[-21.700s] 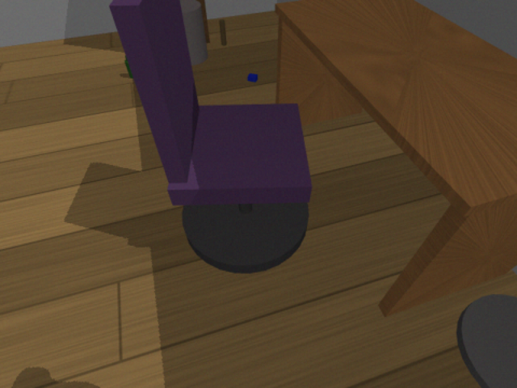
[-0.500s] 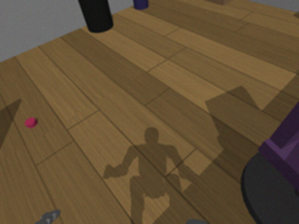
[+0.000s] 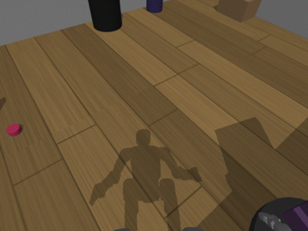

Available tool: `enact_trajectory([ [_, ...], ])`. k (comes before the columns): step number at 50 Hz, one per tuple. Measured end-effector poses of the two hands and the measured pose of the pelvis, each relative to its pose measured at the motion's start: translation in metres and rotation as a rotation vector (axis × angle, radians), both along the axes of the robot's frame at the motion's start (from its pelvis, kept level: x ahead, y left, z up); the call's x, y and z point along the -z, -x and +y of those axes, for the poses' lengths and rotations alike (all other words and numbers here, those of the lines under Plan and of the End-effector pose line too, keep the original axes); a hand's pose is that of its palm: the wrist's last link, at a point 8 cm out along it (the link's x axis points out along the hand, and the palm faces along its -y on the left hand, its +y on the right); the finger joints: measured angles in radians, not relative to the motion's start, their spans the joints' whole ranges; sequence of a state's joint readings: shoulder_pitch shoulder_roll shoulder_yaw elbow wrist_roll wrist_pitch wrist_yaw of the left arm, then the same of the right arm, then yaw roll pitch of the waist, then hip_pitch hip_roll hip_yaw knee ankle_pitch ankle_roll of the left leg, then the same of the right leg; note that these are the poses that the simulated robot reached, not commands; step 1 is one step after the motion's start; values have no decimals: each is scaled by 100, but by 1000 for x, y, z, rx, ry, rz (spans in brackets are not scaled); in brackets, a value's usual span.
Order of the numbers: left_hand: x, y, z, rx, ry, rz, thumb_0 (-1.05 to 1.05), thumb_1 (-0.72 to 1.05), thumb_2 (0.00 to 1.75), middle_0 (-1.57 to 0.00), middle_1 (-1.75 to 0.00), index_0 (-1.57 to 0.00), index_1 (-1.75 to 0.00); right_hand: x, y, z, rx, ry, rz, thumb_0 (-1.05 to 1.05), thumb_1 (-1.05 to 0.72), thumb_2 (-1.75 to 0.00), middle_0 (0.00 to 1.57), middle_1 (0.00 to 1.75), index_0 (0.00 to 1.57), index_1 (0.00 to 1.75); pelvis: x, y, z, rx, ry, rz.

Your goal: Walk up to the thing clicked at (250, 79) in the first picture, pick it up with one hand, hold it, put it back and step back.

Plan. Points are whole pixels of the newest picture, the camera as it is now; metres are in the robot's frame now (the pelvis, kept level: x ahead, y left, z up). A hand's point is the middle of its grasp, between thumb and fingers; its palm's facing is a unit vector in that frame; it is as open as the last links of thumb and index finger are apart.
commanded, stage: walk up
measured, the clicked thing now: out of the picture +0.53 -2.02 -0.74
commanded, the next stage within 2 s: none
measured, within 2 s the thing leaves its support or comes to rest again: neither
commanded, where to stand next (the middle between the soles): +0.44 -0.01 m, yaw -2 degrees
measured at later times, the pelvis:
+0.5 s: pelvis +0.18 -0.05 +0.01, yaw -14 degrees
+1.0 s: pelvis +0.37 +0.06 -0.01, yaw -29 degrees
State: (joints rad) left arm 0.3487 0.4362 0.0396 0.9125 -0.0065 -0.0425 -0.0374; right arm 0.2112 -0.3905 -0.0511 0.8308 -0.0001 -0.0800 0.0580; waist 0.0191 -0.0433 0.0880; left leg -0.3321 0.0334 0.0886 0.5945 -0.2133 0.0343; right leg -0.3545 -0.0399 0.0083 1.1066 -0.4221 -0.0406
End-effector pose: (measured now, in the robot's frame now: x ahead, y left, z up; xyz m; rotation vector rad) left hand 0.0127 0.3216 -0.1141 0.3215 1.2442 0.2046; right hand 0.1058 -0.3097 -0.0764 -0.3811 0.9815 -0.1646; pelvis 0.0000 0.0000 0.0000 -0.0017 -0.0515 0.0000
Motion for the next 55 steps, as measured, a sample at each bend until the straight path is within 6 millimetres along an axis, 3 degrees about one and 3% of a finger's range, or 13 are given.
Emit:
enact_trajectory([
  [6,-13,-67,-9,47,13,-43,1,90,90,-20,-30,-21,-30,-2,-16,-7,25,-13,37,1,-90,-89,21,30,20,30,-9,-42,-6,18,-20,0],
  [12,-29,-132,-25,82,-27,-53,1,90,90,-20,-30,-21,-30,19,-32,-38,80,-40,101,1,-90,-89,21,30,21,30,-6,-91,-25,51,-37,8],
  [16,-28,-172,-34,128,-99,-45,0,90,90,-20,-30,-21,-30,46,-64,-67,142,-48,70,1,-90,-89,21,30,20,30,15,-126,-43,111,-27,6],
  [18,-31,-187,-39,129,-123,-54,0,90,90,-20,-30,-21,-30,52,-83,-72,159,-57,70,1,-90,-89,21,30,20,30,16,-137,-47,140,-22,1],
  [22,-47,-212,-49,139,-138,-39,0,90,90,-20,-30,-21,-30,47,-119,-67,171,-96,45,1,-90,-89,20,30,20,30,3,-162,-48,194,-17,4],
  [26,-58,-243,-51,181,-144,-24,0,90,90,-21,-30,-21,-30,37,-142,-59,185,-119,30,1,-90,-89,20,30,20,30,-8,-190,-46,249,-18,10],
  [31,-61,-293,-41,259,-155,-18,0,90,90,-21,-30,-21,-30,32,-161,-54,240,-110,33,1,-90,-89,21,30,20,30,-10,-229,-33,307,-7,20],
  [35,-56,-344,-21,326,-170,-30,0,90,90,-21,-30,-21,-30,30,-181,-47,286,-79,30,1,-90,-89,21,30,20,30,-3,-265,-14,346,4,28],
  [42,-21,-460,29,441,-211,-43,1,90,90,-21,-30,-21,-30,29,-227,-17,375,7,-39,1,-90,-89,21,30,20,30,25,-331,31,411,-10,23],
  [48,-16,-557,15,554,-151,-102,1,90,90,-20,-30,-21,-30,21,-211,33,507,-29,13,1,-90,-89,21,30,20,30,13,-364,51,489,-2,6],
  [55,-17,-628,-25,660,-61,-131,0,90,90,-20,-30,-21,-30,25,-165,75,625,-37,147,1,-90,-89,21,30,20,30,6,-391,65,560,0,11],
])
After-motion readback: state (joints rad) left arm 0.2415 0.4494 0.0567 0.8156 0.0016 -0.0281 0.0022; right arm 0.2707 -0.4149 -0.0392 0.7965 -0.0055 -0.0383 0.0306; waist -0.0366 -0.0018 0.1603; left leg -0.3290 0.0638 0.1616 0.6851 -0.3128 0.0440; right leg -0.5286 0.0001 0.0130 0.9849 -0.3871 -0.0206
